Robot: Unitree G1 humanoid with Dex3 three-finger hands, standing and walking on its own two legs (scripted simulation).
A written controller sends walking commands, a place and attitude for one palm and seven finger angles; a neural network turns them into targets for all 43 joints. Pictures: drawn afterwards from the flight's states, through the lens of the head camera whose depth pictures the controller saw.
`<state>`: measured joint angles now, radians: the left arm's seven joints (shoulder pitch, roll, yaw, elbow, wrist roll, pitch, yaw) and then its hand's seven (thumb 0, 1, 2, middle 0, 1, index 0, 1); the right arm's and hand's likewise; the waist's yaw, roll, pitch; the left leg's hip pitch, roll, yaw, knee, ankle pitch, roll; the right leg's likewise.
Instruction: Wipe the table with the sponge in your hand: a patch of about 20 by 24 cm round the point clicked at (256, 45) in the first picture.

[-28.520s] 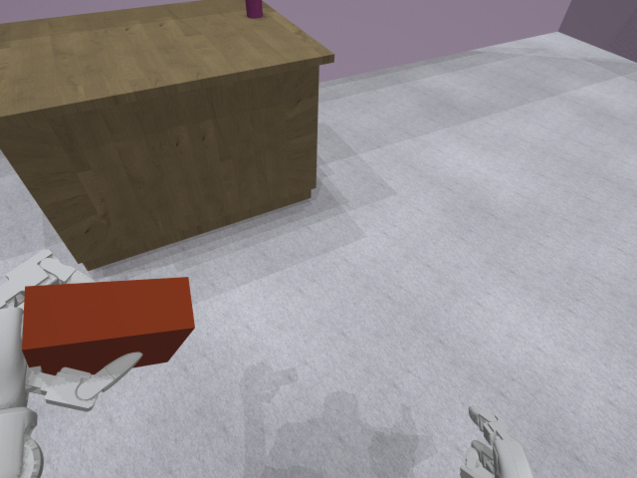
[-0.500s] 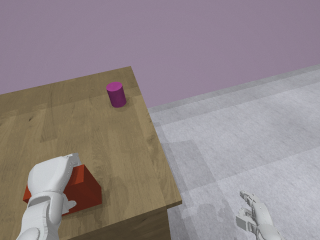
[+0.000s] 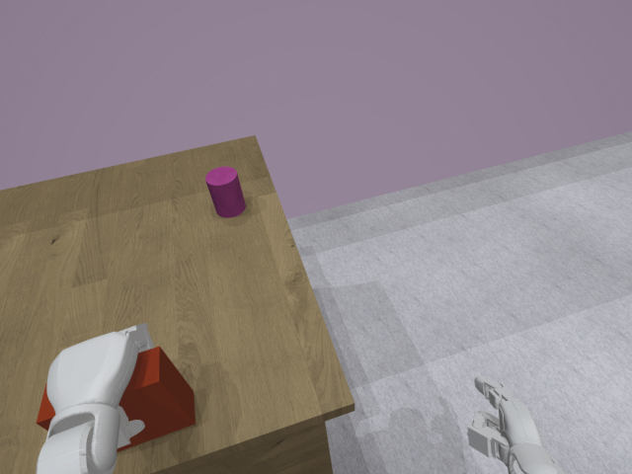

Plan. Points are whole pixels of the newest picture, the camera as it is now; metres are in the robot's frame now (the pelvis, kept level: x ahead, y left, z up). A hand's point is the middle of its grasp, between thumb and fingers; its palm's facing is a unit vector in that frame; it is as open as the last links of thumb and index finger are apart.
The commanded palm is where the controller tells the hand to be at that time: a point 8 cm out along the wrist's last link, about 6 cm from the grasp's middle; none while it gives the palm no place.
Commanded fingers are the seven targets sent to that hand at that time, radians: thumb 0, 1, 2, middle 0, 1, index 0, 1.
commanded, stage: lower the sponge onto the table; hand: left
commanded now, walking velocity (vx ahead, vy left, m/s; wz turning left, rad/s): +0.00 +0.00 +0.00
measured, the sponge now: (133, 411) +0.17 +0.28 -0.01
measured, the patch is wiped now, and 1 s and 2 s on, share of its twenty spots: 0.00 0.20 0.40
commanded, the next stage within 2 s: wipe forward along the first lane in 0.20 s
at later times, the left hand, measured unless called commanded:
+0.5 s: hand (126, 381) +0.19 +0.28 +0.03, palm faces -0.04 -0.08 -1.00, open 9.2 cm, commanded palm +0.19 +0.28 +0.08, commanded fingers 0.00 0.10 1.30 -1.20 -1.60 -1.20 -1.60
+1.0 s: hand (136, 338) +0.25 +0.30 +0.03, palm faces -0.10 -0.03 -0.99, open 9.4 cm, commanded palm +0.25 +0.30 +0.06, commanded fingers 0.00 0.10 1.30 -1.20 -1.60 -1.20 -1.60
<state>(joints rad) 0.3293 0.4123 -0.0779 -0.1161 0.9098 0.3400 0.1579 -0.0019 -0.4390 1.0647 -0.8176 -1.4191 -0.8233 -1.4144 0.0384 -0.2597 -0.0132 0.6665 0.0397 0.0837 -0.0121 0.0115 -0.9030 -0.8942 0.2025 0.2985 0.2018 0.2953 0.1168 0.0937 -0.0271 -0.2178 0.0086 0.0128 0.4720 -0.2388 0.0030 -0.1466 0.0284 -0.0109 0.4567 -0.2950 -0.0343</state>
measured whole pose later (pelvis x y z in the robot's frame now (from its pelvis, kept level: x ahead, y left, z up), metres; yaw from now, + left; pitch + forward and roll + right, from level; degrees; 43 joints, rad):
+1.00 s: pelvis -0.01 -0.01 -0.01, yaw +2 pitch +5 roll +0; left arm -0.10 0.45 -0.05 0.34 0.96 0.24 0.14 0.01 -0.57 1.19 -0.86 -1.38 -0.86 -1.40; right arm 0.12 -0.30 -0.03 0.71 0.07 0.09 -0.05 0.01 -0.90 -0.89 0.20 0.30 0.20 0.30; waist 0.09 0.10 -0.06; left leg -0.40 0.01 -0.02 0.56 -0.24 0.00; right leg -0.33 0.03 -0.05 0.57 -0.32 -0.05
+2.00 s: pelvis -0.02 +0.00 -0.02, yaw +1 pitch +11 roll -1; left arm -0.54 0.58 0.04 0.91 1.00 0.08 0.19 0.02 -0.57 1.20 -0.85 -1.40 -0.86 -1.44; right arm 0.22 -0.30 -0.03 0.74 0.08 0.15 -0.03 0.01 -0.90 -0.89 0.20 0.30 0.20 0.30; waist 0.00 0.07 -0.10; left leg -0.58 0.02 -0.02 0.67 -0.27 0.01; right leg -0.49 0.04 -0.04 0.62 -0.32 -0.03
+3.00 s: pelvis +0.02 +0.01 +0.00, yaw +1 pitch +8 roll -1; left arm -0.40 0.37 -0.15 0.60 0.95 0.38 0.25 0.00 -0.46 1.13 -0.77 -1.46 -0.78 -1.50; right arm 0.15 -0.29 -0.03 0.72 0.08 0.20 0.01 0.01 -0.91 -0.89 0.20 0.30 0.20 0.29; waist 0.02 0.07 -0.10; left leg -0.39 -0.01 -0.01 0.54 -0.28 0.02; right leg -0.29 0.02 -0.02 0.48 -0.32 -0.02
